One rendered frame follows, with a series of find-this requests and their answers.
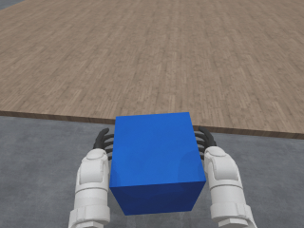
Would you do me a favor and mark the right robot hand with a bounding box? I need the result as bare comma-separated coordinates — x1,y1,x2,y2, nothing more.
194,126,217,160

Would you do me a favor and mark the left robot hand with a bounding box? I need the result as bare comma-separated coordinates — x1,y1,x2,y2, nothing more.
92,128,114,161

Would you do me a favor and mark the carton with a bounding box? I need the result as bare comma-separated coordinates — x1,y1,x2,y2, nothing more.
109,112,206,216

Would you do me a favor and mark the left robot forearm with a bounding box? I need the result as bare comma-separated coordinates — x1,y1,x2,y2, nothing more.
68,148,110,228

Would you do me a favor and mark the right robot forearm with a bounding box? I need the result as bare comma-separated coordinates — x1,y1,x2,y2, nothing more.
204,146,257,228

